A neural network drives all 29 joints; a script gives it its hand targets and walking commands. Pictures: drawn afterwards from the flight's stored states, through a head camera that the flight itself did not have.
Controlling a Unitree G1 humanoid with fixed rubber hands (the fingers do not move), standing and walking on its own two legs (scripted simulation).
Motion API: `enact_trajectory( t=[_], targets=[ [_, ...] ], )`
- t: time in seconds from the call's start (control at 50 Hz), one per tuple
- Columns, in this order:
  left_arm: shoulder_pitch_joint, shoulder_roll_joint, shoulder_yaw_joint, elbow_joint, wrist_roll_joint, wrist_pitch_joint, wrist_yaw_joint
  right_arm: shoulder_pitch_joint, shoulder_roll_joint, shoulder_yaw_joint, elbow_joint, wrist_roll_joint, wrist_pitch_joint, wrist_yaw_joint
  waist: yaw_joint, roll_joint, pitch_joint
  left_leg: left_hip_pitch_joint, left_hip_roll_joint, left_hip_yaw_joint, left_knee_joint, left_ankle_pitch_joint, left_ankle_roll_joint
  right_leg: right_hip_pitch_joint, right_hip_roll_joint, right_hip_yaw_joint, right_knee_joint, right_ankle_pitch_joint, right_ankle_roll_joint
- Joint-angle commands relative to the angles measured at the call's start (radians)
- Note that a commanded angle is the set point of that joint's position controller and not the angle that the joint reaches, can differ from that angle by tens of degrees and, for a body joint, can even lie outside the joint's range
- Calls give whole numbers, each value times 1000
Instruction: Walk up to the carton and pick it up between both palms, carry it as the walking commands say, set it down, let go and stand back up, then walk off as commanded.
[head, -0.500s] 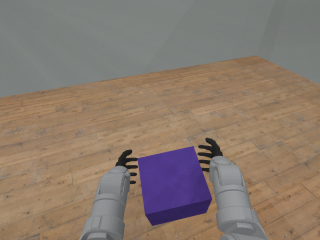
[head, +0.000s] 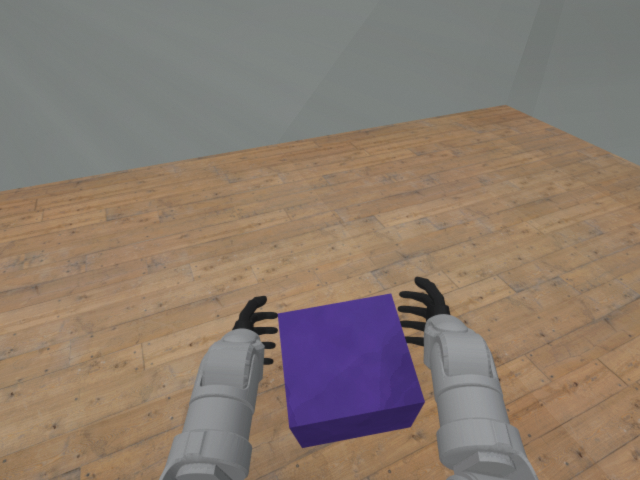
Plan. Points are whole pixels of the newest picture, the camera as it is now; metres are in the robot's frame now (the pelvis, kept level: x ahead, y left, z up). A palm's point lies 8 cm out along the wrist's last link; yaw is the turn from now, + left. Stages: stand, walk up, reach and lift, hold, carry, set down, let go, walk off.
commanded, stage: hold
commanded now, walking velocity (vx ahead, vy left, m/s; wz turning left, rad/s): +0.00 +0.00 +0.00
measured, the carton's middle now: (346, 371) +0.30 -0.02 -0.05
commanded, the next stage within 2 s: carry in 0.50 s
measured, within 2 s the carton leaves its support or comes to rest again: neither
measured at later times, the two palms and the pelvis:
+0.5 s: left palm (247, 347) +0.28 +0.11 +0.04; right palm (440, 329) +0.30 -0.14 +0.06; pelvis +0.00 -0.01 +0.00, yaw +0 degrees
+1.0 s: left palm (208, 354) +0.26 +0.16 +0.05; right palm (400, 332) +0.28 -0.08 +0.08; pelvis -0.02 +0.04 -0.02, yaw -2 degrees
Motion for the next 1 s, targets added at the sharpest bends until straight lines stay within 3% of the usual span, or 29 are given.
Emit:
enact_trajectory(
  t=[0.0, 0.46, 0.48, 0.5, 0.54, 0.56, 0.6, 0.64, 0.66, 0.7, 0.74, 0.78, 0.8, 0.84, 0.86, 0.9, 0.92, 0.94, 0.96, 0.98],
  targets=[
    [-684, -1079, -510, -197, -303, -110, -284, -455, 1074, 529, 3, 290, -12, 280, -4, 32, -289, 219, -55, -46, -68, 60, -19, -133, 86, -23, -102, 48, -55],
    [-696, -1047, -492, -190, -294, -112, -298, -470, 1089, 533, 24, 288, -12, 274, 5, 16, -264, 214, -66, -31, -61, 22, -14, -146, 75, -15, -117, 5, -49],
    [-773, -1022, -536, -260, -308, -126, -283, -502, 1080, 600, -31, 340, -10, 260, 3, 127, -295, 18, 157, -116, -17, -37, 10, -273, -84, 10, 16, -60, -41],
    [-749, -1023, -544, -272, -335, -115, -277, -467, 1075, 616, -54, 350, 0, 252, 12, 153, -336, 3, 164, -129, -4, -14, 24, -261, -75, 17, 34, -26, -44],
    [-688, -1001, -552, -270, -356, -85, -265, -422, 1076, 649, -67, 371, 30, 236, 22, 65, -416, -47, 125, -61, 96, 66, 17, -193, -112, 54, 44, 116, -59],
    [-667, -990, -567, -289, -377, -72, -262, -421, 1071, 680, -108, 390, 46, 230, 28, 1, -417, -97, 103, -38, 143, 75, 4, -170, -148, 107, 30, 181, -67],
    [-668, -973, -600, -346, -414, -34, -255, -428, 1073, 735, -178, 435, 89, 216, 24, -99, -404, -202, 67, -14, 197, -24, -13, -137, -224, 217, -9, 235, -94],
    [-700, -970, -638, -414, -461, 18, -247, -458, 1080, 781, -240, 488, 143, 201, 17, -181, -404, -244, 49, 11, 210, -192, -8, -140, -264, 255, -28, 233, -109],
    [-684, -973, -646, -421, -469, 46, -242, -476, 1079, 801, -267, 511, 168, 194, 17, -183, -403, -235, 46, 15, 189, -198, -1, -157, -264, 251, -26, 220, -111],
    [-728, -982, -676, -491, -507, 102, -230, -514, 1091, 839, -326, 565, 221, 182, 12, -148, -390, -177, 32, 33, 109, -171, 13, -232, -216, 188, 1, 166, -90],
    [-794, -997, -703, -553, -547, 160, -220, -514, 1095, 836, -326, 589, 280, 175, 9, -57, -409, -93, 67, -15, 6, -74, 41, -293, -141, 90, 89, 97, -55],
    [-698, -981, -691, -554, -556, 232, -215, -438, 1069, 827, -321, 603, 342, 168, 18, 169, -458, -12, 256, -232, -72, 132, 127, -390, -30, -40, 288, -92, -1],
    [-706, -986, -702, -570, -574, 257, -214, -408, 1079, 826, -321, 611, 363, 161, 23, 169, -479, 3, 283, -218, -59, 196, 166, -387, -23, -71, 290, -159, -5],
    [-739, -1006, -711, -625, -611, 297, -216, -407, 1096, 811, -365, 612, 398, 148, 35, 118, -459, -77, 207, -98, -15, 231, 133, -280, -25, -104, 162, -49, -29],
    [-746, -1012, -700, -633, -621, 313, -219, -401, 1094, 802, -378, 607, 416, 142, 32, 95, -470, -110, 171, -51, 26, 227, 103, -229, -46, -78, 129, 14, -42],
    [-729, -1004, -668, -629, -613, 344, -221, -411, 1097, 803, -409, 613, 456, 144, 31, -40, -454, -247, 98, 15, 145, 32, 44, -147, -179, 106, 83, 158, -93],
    [-727, -1004, -656, -641, -613, 356, -220, -432, 1110, 810, -434, 621, 471, 143, 27, -150, -441, -279, 60, 41, 192, -118, 25, -144, -265, 204, 41, 208, -123],
    [-733, -1008, -656, -656, -617, 370, -220, -422, 1116, 805, -435, 621, 484, 141, 24, -209, -436, -285, 45, 53, 211, -280, 13, -161, -320, 256, 3, 207, -141],
    [-752, -1009, -659, -658, -619, 385, -220, -427, 1124, 797, -428, 622, 491, 141, 17, -206, -418, -249, 68, 28, 181, -277, 15, -214, -333, 256, -4, 176, -133],
    [-764, -1015, -662, -677, -620, 395, -219, -452, 1130, 795, -453, 630, 494, 141, 9, -118, -420, -162, 68, 18, 96, -243, 30, -284, -277, 159, 51, 144, -103]
  ],
)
